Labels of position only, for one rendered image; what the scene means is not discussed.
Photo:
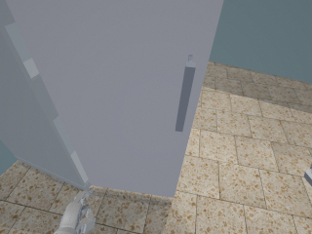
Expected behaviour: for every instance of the handle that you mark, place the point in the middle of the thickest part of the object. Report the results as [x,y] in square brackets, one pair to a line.
[188,76]

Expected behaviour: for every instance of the fridge door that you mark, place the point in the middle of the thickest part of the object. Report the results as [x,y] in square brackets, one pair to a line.
[114,71]

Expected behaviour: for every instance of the robot left hand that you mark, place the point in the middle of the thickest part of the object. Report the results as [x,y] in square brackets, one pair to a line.
[72,216]

